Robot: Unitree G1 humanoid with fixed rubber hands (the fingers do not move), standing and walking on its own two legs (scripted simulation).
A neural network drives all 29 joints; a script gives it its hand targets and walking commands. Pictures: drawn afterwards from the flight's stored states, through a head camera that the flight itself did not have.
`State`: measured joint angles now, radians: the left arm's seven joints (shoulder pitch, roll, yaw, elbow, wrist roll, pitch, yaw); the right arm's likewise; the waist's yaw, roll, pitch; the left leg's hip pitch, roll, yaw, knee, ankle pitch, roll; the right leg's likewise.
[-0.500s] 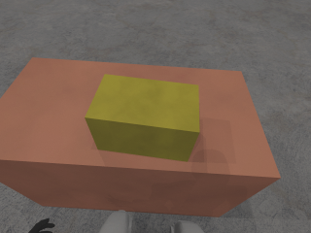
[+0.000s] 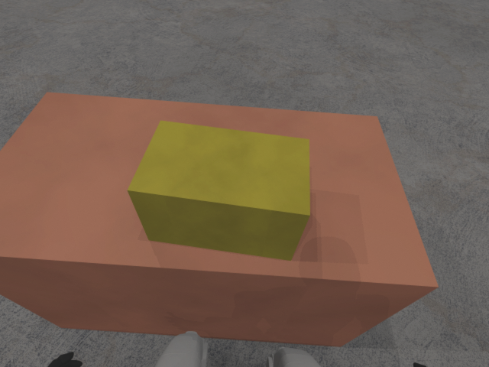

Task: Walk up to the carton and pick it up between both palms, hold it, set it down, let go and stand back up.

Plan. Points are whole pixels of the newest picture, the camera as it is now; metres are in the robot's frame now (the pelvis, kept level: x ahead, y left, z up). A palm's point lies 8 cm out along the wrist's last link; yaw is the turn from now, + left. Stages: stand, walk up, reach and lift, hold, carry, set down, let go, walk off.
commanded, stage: walk up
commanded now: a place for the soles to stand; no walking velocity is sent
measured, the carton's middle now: (226, 191) +0.42 +0.04 -0.01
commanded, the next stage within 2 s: none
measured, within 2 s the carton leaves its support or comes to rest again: neither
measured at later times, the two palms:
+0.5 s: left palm out of the picture +0.11 +0.30 -0.10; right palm out of the picture +0.11 -0.33 -0.09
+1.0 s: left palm out of the picture +0.13 +0.27 -0.09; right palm out of the picture +0.12 -0.35 -0.10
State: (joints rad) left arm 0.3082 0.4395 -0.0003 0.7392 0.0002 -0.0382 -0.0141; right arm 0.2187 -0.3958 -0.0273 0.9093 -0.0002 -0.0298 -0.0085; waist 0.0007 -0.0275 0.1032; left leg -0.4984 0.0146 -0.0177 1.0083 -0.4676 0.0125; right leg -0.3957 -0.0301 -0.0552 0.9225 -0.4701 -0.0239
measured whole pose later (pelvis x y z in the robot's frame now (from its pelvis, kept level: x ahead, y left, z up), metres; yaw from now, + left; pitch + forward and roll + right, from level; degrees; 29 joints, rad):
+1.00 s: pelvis +0.05 -0.04 +0.00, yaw +0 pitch -2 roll +1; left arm 0.30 0.43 0.00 0.74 0.00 -0.05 -0.01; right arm 0.22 -0.41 -0.03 0.91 0.00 -0.06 -0.01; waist 0.00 -0.02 0.10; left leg -0.50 0.02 0.02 1.01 -0.51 0.03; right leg -0.40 -0.03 -0.06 0.93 -0.48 -0.03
